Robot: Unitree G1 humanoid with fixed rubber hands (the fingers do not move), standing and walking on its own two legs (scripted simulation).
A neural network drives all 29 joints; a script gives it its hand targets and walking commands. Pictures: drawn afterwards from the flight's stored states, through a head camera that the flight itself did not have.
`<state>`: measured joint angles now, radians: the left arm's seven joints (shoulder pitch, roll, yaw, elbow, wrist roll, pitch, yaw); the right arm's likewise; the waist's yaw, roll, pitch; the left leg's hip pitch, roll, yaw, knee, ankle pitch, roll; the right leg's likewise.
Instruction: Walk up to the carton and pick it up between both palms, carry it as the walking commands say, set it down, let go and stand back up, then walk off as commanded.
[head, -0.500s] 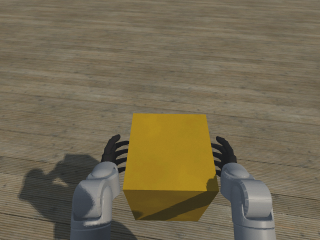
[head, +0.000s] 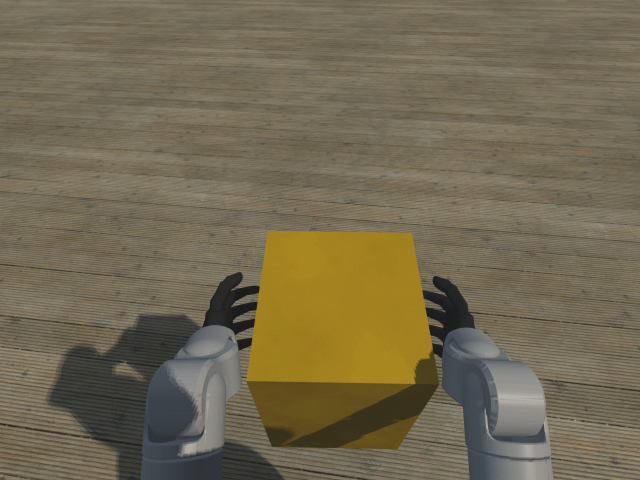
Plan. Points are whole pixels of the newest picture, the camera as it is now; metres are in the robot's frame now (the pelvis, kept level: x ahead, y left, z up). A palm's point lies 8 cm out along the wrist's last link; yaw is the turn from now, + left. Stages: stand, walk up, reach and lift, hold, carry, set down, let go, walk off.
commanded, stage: carry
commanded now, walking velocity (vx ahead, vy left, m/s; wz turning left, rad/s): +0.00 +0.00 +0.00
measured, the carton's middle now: (336, 347) +0.29 +0.00 +0.03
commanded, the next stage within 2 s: none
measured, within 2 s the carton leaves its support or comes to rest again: neither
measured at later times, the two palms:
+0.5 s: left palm (241, 330) +0.28 +0.12 +0.09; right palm (471, 356) +0.25 -0.15 +0.08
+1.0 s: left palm (289, 326) +0.28 +0.06 +0.09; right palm (537, 417) +0.18 -0.18 +0.10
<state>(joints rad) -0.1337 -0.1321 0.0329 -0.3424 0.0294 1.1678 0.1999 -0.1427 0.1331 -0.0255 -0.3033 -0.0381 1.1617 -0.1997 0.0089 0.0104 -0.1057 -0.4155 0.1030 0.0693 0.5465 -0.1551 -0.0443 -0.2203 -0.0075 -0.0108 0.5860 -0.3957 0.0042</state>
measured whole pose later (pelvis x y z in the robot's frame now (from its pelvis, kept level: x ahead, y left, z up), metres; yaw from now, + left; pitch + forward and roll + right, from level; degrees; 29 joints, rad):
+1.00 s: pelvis -0.01 +0.03 +0.01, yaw -24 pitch +5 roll -3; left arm -0.06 -0.13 0.00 -0.46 0.01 1.17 0.23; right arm -0.07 0.13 0.00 -0.38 0.01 1.12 -0.21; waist 0.00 -0.03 -0.11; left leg -0.38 0.17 0.24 0.59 -0.29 0.01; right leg -0.57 0.00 -0.09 1.08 -0.48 0.06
